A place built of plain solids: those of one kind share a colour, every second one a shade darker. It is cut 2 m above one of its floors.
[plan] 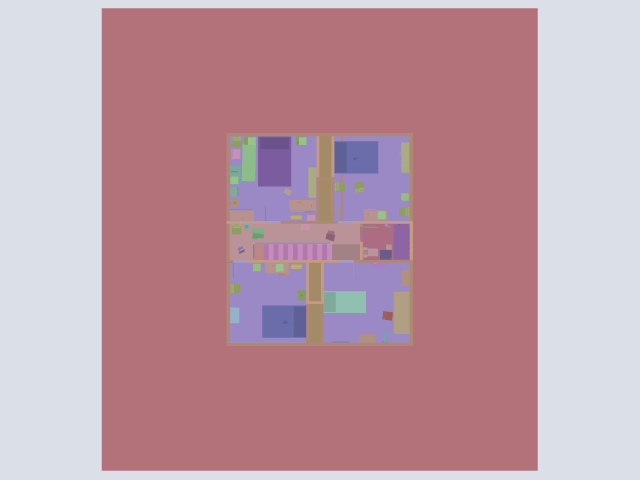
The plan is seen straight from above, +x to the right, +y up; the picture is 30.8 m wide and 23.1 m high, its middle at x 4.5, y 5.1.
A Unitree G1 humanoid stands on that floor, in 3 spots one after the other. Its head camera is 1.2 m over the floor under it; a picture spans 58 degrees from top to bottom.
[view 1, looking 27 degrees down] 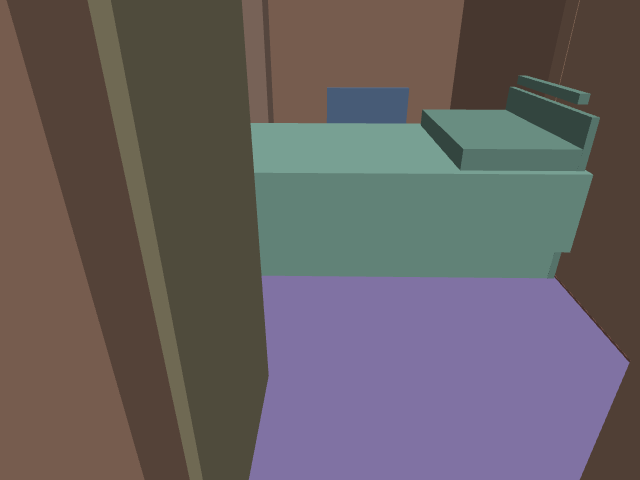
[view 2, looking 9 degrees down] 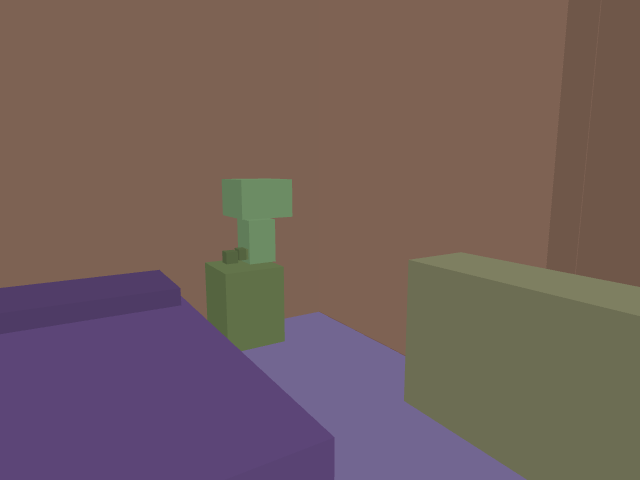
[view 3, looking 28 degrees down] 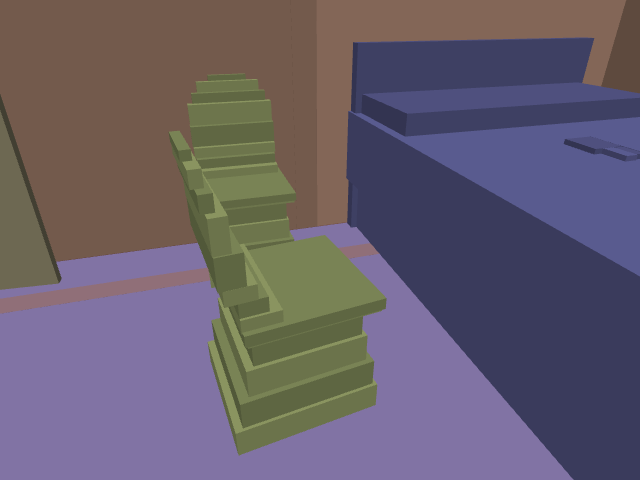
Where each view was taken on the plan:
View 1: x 5.87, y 4.52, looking -89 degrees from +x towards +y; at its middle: child_bed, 2.11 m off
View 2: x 2.42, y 7.03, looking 58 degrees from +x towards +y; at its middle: wall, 3.64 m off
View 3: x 7.53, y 7.42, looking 163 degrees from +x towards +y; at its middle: chair_spindle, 1.60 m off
